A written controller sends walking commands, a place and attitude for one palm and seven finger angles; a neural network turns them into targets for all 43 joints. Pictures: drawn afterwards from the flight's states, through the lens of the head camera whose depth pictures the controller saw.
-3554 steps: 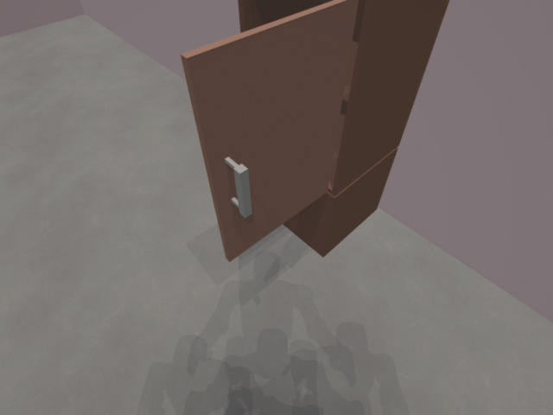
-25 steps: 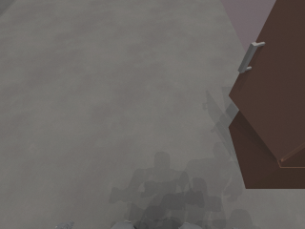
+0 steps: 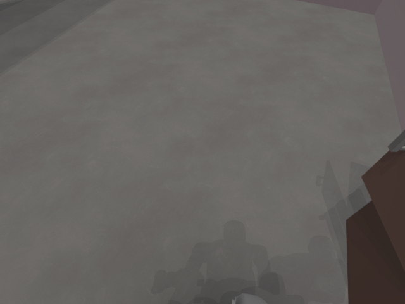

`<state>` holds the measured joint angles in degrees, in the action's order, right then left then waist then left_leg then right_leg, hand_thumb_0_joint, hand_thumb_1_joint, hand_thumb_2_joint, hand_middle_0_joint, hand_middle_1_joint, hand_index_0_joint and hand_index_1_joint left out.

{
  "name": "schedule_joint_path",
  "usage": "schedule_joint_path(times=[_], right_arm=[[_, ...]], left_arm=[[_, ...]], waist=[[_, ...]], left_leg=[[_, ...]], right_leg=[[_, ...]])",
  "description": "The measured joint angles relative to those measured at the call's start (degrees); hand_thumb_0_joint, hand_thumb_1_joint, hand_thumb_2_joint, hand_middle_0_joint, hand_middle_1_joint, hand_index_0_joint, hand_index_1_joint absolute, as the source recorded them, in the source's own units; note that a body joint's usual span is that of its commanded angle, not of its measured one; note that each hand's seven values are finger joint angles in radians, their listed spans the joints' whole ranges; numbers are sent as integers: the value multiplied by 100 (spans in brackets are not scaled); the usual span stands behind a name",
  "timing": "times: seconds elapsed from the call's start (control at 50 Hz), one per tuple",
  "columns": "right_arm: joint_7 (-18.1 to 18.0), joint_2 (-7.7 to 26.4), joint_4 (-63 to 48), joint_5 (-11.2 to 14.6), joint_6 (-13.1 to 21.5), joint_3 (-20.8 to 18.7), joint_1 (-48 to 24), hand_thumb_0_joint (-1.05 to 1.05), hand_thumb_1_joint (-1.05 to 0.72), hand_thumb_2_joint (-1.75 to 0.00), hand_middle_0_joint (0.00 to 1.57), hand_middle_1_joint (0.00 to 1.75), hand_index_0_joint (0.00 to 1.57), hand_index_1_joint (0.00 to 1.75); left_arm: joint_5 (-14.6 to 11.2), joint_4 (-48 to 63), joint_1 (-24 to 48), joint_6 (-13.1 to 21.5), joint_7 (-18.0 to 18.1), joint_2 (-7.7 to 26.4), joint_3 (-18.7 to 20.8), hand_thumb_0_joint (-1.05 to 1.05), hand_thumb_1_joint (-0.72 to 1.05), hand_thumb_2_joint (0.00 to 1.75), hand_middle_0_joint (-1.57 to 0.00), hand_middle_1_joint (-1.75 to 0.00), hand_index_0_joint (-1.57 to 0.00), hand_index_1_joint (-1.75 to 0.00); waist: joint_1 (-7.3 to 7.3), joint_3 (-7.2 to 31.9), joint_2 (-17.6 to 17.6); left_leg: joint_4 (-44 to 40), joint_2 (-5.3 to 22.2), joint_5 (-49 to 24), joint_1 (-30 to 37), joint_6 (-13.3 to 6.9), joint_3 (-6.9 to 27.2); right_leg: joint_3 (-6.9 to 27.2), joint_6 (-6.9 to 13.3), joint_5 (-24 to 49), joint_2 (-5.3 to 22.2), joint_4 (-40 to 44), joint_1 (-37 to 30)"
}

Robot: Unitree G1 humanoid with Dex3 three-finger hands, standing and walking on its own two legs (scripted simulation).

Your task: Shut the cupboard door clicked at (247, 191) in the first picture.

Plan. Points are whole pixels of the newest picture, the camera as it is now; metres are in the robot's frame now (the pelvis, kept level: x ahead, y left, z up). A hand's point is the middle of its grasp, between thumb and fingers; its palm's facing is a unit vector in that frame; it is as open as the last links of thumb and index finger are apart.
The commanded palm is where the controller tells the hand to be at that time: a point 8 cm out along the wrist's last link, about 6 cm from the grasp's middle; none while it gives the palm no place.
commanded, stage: walk to a spot facing it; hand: left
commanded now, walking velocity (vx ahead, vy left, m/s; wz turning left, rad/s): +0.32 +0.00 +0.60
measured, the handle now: out of the picture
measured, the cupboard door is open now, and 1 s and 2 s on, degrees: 18 18 18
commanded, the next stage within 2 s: turn to face it in 1.20 s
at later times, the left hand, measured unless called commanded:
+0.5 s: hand out of the picture +0.07 +0.13 -0.15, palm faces +0.39 -0.90 -0.20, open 7.4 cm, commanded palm none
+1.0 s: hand (86, 229) +0.29 +0.30 -0.14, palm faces +0.51 -0.83 -0.22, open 7.4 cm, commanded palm none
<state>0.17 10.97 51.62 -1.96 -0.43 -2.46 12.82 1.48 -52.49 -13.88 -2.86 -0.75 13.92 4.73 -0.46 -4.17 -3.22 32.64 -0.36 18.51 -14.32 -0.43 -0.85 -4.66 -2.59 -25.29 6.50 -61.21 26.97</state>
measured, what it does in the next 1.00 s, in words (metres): walks ahead, turning left: right foot, then left foot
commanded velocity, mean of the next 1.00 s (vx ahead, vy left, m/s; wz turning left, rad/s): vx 0.33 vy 0.00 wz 0.47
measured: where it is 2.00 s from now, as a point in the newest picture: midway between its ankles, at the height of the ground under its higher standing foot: (168, 245)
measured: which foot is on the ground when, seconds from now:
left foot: down 0.00-0.18, up 0.20-0.66, down 0.68-1.00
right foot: up 0.00-0.18, down 0.20-0.66, up 0.68-1.00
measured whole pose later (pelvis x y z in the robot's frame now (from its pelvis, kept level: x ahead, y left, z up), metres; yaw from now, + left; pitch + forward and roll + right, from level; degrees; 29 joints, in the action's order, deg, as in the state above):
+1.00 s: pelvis +0.30 +0.07 +0.01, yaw +31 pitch -1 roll +1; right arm -0.6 10.7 57.7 -1.5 1.9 -2.7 17.5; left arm 1.7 -51.6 -9.2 0.3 -1.6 12.6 4.4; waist -1.2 -2.8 -1.2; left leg 22.2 -2.5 13.9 -7.8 -3.3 -2.8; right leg -2.3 -2.4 -10.5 8.1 -47.4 31.4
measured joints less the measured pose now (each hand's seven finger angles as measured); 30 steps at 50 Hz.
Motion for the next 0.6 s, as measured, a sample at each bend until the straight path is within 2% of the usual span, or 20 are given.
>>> schedule_joint_path(times=[0.04,0.1,0.18,0.2,0.24,0.28,0.34,0.38,0.44,0.52,0.6], right_arm=[[-22,5,81,3,19,20,160,0,-90,-90,20,30,20,30],[-14,41,229,-3,-8,7,365,0,-90,-90,20,30,20,30],[12,109,394,7,-101,-56,578,0,-90,-90,20,30,20,30],[12,116,416,35,-121,-74,641,0,-90,-90,20,30,20,30],[14,191,513,42,-201,-137,599,1,-90,-90,20,30,20,30],[49,250,557,8,-254,-196,491,1,-90,-90,20,30,20,30],[131,290,489,-4,-252,-254,280,1,-91,-90,20,30,19,30],[176,267,400,7,-235,-270,144,1,-91,-90,20,30,19,30],[225,224,292,16,-217,-263,-96,1,-91,-90,20,30,19,30],[277,192,184,11,-198,-203,-500,1,-91,-90,19,30,19,30],[305,162,30,8,-149,-132,-946,1,-91,-90,19,30,19,30]], left_arm=[[-10,38,80,37,-49,7,3,1,91,90,-20,-30,-20,-30],[-24,152,197,97,-100,-6,-10,1,91,90,-20,-30,-20,-30],[-17,332,256,261,-146,11,-29,1,91,90,-20,-30,-20,-30],[6,391,243,352,-137,39,-38,1,91,90,-20,-30,-20,-30],[13,411,260,454,-51,-41,-68,1,91,90,-20,-30,-20,-30],[15,358,146,484,30,-140,-88,1,91,90,-20,-30,-20,-30],[13,126,-84,512,88,-280,-107,1,91,90,-20,-30,-20,-30],[14,-26,-226,543,100,-354,-126,1,91,90,-20,-30,-20,-30],[15,-205,-415,612,107,-459,-161,1,91,90,-20,-30,-20,-30],[20,-386,-667,666,102,-559,-203,1,91,90,-20,-30,-20,-30],[29,-544,-960,635,89,-558,-214,1,91,90,-20,-30,-20,-30]], waist=[[-21,27,80],[-59,74,232],[-116,129,419],[-110,168,405],[-89,107,519],[-81,110,539],[-141,158,520],[-162,168,460],[-109,106,367],[74,-79,293],[303,-285,209]], left_leg=[[-279,-5,-116,174,15,124],[-524,11,-169,351,49,313],[-180,44,182,334,97,593],[244,3,562,155,16,636],[1713,-39,1123,-408,-68,654],[3009,-21,868,-1000,-65,447],[3649,207,73,-1608,36,128],[3497,338,-240,-1827,88,-12],[2954,451,-460,-1988,113,-148],[1899,504,-537,-1932,51,-335],[987,412,-351,-1618,-132,-559]], right_leg=[[106,-23,261,-37,180,133],[159,-52,488,-81,1009,90],[60,-69,699,-263,2348,-465],[32,52,799,-248,2605,-589],[-195,295,877,-209,2381,-641],[-378,369,785,-136,2478,-862],[-664,339,884,-83,3054,-1330],[-869,340,946,-59,3439,-1635],[-1173,308,972,-36,3856,-2028],[-1543,193,809,-7,4039,-2437],[-1794,2,434,116,3834,-2737]])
